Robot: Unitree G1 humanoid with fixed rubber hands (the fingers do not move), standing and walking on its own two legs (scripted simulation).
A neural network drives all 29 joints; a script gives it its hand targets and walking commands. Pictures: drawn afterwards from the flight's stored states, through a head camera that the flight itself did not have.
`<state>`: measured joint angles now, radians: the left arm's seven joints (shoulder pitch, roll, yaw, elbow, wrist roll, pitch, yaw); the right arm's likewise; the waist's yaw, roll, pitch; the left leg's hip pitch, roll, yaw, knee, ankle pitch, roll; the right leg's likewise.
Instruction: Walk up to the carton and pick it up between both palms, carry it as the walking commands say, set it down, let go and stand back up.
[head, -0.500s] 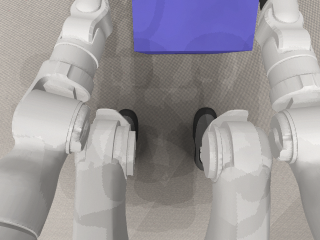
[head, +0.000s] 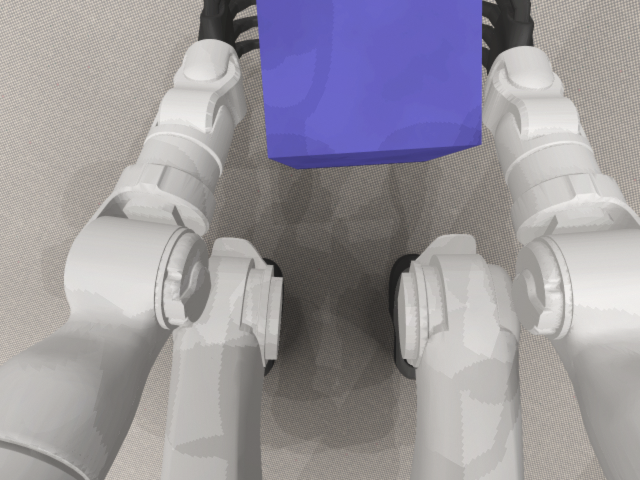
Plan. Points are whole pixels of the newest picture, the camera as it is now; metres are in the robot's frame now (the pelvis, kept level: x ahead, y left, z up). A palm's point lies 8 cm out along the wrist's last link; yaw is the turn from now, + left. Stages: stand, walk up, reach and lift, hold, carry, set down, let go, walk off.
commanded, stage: reach and lift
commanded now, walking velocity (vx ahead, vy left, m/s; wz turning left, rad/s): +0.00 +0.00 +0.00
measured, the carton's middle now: (362, 94) +0.48 -0.04 -0.23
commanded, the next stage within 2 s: none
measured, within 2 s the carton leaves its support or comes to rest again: leaves its support in 0.04 s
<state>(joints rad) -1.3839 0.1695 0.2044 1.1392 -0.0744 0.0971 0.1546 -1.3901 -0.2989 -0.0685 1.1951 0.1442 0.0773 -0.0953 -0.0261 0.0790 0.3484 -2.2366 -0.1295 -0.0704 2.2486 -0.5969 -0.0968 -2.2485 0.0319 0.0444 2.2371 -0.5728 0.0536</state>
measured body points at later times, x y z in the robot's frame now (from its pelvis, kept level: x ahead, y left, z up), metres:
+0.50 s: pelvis -0.02 +0.01 +0.01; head +0.34 -0.03 +0.27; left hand +0.53 +0.11 -0.14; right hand +0.52 -0.18 -0.16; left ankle +0.11 +0.13 -0.32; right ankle +0.12 -0.13 -0.32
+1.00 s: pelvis -0.03 +0.01 +0.05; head +0.33 -0.04 +0.31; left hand +0.53 +0.09 -0.10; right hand +0.52 -0.19 -0.10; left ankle +0.11 +0.13 -0.32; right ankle +0.12 -0.13 -0.32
